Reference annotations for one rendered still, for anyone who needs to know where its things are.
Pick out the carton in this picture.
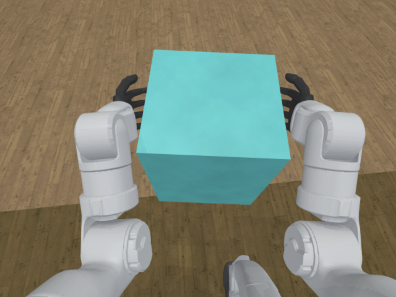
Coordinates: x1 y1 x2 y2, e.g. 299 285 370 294
136 49 291 205

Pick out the robot left hand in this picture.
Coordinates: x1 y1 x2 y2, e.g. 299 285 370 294
113 74 147 130

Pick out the robot right forearm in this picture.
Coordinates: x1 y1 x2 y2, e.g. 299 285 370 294
290 100 366 265

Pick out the left robot upper arm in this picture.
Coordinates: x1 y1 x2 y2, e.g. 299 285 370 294
26 218 152 297

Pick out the robot left forearm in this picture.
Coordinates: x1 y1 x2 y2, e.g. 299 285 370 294
74 101 139 261

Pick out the robot right shin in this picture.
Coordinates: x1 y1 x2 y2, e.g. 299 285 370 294
229 255 249 297

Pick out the robot right thigh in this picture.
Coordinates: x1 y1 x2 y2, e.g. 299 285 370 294
229 260 281 297

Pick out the robot right hand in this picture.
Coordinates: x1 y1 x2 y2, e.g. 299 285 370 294
280 73 314 131

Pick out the right robot upper arm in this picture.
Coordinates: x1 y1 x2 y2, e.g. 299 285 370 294
283 220 396 297

